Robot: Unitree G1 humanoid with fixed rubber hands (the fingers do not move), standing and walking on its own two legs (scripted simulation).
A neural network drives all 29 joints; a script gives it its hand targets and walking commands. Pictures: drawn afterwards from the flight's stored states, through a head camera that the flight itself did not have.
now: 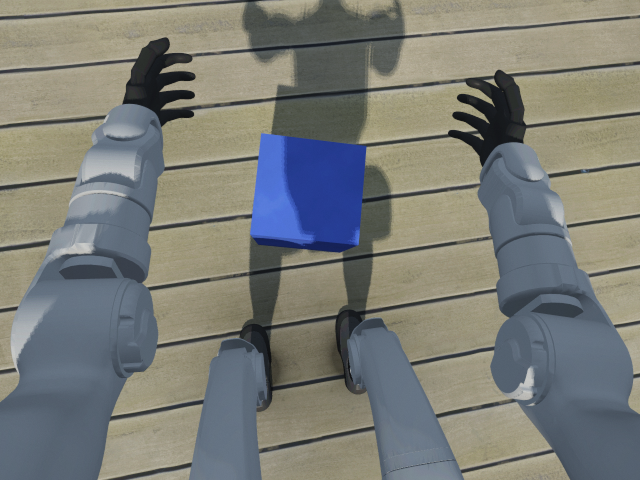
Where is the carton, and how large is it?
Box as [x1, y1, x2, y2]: [250, 133, 366, 252]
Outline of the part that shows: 261,133 250,234 257,243 338,252 357,245 366,146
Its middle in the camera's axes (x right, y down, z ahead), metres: -0.03 -0.08 +0.87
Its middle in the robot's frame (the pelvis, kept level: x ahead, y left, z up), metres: +0.50 -0.06 -0.53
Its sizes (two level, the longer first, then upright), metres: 0.210 0.200 0.250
